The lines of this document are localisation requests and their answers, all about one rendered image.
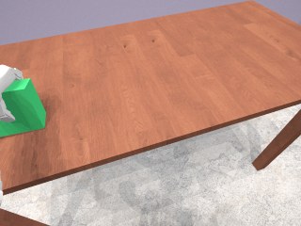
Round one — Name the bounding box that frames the table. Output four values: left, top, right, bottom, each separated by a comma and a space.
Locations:
0, 0, 301, 226

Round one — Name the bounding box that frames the robot left hand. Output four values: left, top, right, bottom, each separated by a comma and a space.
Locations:
0, 65, 24, 122

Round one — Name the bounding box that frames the sponge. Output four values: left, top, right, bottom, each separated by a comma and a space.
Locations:
0, 78, 46, 137

